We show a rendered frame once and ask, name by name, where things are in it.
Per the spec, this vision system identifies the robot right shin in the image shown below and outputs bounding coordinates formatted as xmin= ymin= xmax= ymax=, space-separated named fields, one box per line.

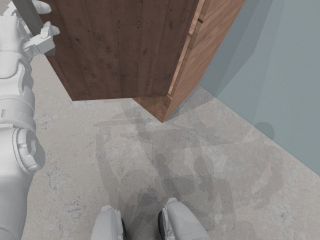
xmin=163 ymin=198 xmax=178 ymax=240

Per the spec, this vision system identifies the cupboard door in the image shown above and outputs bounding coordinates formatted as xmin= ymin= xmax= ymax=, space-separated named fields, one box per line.
xmin=37 ymin=0 xmax=199 ymax=101

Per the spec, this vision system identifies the robot left forearm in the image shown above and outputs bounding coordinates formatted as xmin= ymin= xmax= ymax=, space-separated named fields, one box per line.
xmin=0 ymin=51 xmax=36 ymax=134

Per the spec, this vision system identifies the left robot hand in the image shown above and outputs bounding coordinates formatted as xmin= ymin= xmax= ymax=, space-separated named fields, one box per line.
xmin=0 ymin=0 xmax=60 ymax=64

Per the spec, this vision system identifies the handle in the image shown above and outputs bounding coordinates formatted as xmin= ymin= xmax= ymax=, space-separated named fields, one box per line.
xmin=12 ymin=0 xmax=56 ymax=56

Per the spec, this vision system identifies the left robot thigh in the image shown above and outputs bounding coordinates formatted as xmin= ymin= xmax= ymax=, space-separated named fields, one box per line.
xmin=90 ymin=209 xmax=123 ymax=240

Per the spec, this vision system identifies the left robot upper arm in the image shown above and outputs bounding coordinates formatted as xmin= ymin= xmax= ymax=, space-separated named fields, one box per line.
xmin=0 ymin=127 xmax=46 ymax=240

